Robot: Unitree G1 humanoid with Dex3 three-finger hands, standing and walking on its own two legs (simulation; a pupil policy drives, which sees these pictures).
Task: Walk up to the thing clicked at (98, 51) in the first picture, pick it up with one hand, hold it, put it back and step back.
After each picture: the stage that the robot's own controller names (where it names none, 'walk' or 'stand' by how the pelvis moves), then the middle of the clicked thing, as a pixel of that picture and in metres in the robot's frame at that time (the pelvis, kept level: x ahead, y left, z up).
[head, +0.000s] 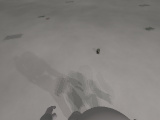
stand; (98, 51) +1.39 -0.12 -0.72
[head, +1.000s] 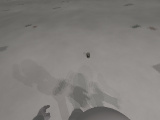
walk; (88, 55) +1.26 +0.16 -0.69
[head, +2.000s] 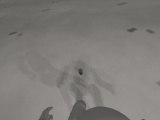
walk; (80, 71) +0.80 +0.28 -0.71
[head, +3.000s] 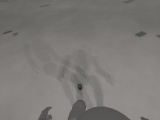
walk; (80, 86) +0.48 +0.23 -0.71
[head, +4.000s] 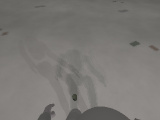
stand; (74, 97) +0.36 +0.19 -0.71
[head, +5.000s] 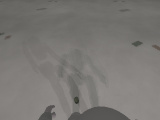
stand; (76, 100) +0.34 +0.19 -0.72
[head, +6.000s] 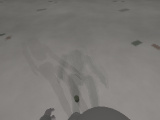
stand; (76, 98) +0.36 +0.20 -0.73
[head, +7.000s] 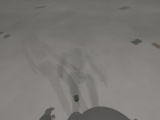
stand; (76, 98) +0.34 +0.20 -0.73
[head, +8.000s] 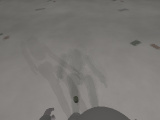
stand; (76, 99) +0.34 +0.20 -0.73
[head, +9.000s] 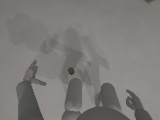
go down; (71, 71) +0.40 +0.21 -0.46
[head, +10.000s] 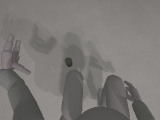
go down; (68, 62) +0.42 +0.24 -0.31
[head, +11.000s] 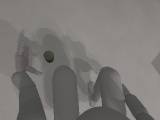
close in; (49, 57) +0.40 +0.27 -0.23
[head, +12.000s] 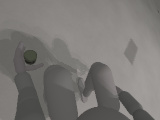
close; (30, 57) +0.40 +0.29 -0.22
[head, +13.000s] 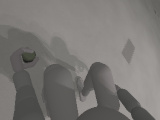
lift; (28, 56) +0.39 +0.29 -0.22
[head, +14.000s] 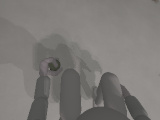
lift; (54, 67) +0.32 +0.27 -0.10
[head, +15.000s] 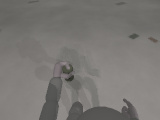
hold; (68, 73) +0.32 +0.18 +0.03
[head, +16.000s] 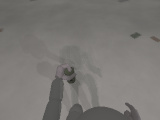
hold; (70, 75) +0.32 +0.17 -0.01
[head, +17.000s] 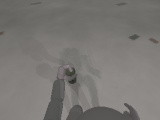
hold; (71, 76) +0.32 +0.17 -0.01
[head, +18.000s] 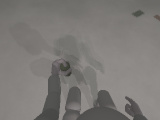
crouch; (66, 69) +0.36 +0.19 -0.07
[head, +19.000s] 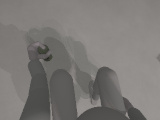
lower; (45, 53) +0.43 +0.28 -0.16
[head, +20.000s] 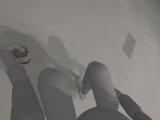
lower; (22, 55) +0.41 +0.30 -0.22
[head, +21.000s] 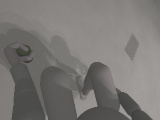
lower; (25, 54) +0.41 +0.31 -0.22
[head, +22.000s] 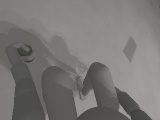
lower; (26, 54) +0.41 +0.30 -0.23
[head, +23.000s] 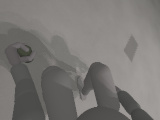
lower; (26, 54) +0.40 +0.30 -0.22
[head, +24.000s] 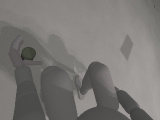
withdraw; (27, 56) +0.40 +0.28 -0.23
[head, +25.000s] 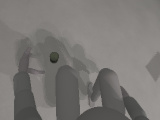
stand; (54, 58) +0.41 +0.26 -0.26
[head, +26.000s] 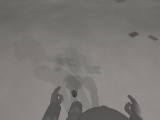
stand; (74, 93) +0.36 +0.18 -0.63
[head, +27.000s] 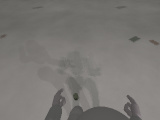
stand; (75, 96) +0.37 +0.19 -0.67
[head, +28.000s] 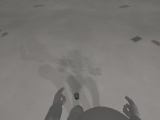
stand; (76, 96) +0.37 +0.19 -0.67
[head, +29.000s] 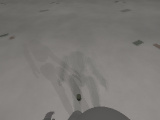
walk; (78, 97) +0.38 +0.18 -0.72
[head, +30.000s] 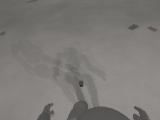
walk; (81, 83) +0.49 +0.17 -0.70
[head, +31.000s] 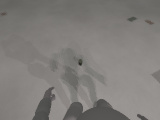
walk; (80, 62) +0.79 +0.17 -0.69
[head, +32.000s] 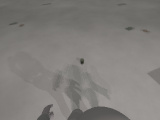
stand; (82, 61) +1.03 +0.21 -0.70
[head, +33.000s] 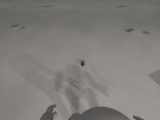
stand; (82, 63) +1.02 +0.20 -0.73
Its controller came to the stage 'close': yes
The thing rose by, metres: 0.70
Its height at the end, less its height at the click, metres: +0.00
